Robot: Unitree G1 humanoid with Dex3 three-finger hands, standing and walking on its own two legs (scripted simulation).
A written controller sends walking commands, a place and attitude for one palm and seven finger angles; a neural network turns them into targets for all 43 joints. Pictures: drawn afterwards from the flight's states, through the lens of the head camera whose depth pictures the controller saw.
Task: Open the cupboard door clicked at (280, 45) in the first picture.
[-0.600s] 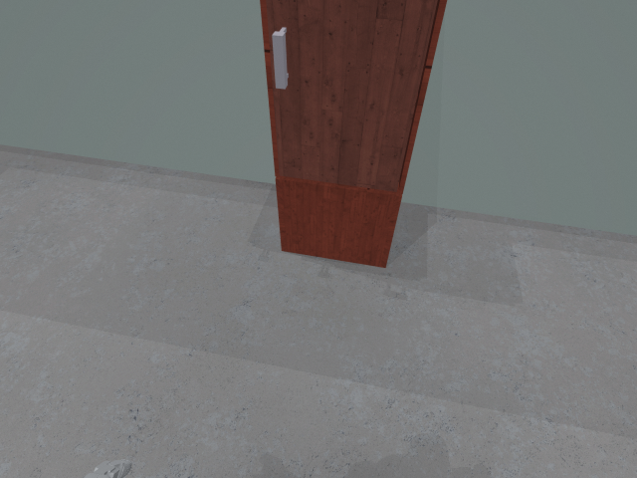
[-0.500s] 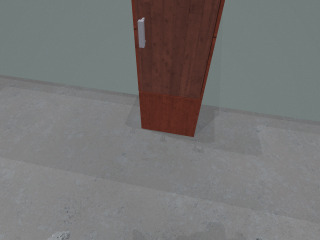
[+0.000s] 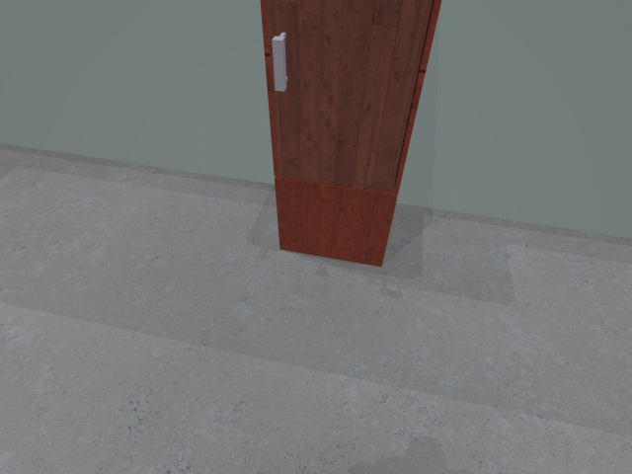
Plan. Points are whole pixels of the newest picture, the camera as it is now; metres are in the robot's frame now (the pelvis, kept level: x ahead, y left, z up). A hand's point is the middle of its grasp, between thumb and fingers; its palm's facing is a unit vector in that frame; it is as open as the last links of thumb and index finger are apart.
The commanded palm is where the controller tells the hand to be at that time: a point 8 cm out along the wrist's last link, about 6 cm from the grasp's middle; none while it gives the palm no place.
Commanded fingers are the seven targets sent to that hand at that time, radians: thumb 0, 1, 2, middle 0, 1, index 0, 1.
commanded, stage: stand and wait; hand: left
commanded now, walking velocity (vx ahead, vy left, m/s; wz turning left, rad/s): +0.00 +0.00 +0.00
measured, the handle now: (282, 61) +1.08 +0.16 +0.06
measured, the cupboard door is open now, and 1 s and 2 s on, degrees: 0 0 0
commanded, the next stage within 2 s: look at it before walking up in 0.36 s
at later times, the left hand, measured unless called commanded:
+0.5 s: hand out of the picture +0.07 +0.24 -0.16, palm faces -0.03 -0.94 -0.33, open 7.4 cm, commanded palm none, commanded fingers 0.00 0.90 0.90 -0.20 -0.30 -0.20 -0.30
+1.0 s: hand out of the picture +0.08 +0.24 -0.15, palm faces -0.03 -0.94 -0.34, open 7.4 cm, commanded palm none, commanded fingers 0.00 0.90 0.90 -0.20 -0.30 -0.20 -0.30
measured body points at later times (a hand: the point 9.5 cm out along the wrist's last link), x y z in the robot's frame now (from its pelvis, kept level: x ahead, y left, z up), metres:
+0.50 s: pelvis +0.00 +0.00 +0.00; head +0.00 -0.01 +0.45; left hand +0.07 +0.29 -0.13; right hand +0.06 -0.30 -0.13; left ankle +0.01 +0.12 -0.74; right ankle +0.01 -0.12 -0.74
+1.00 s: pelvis +0.01 +0.00 +0.00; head +0.01 +0.00 +0.45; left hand +0.08 +0.29 -0.13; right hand +0.09 -0.30 -0.13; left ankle +0.01 +0.12 -0.74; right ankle +0.01 -0.12 -0.74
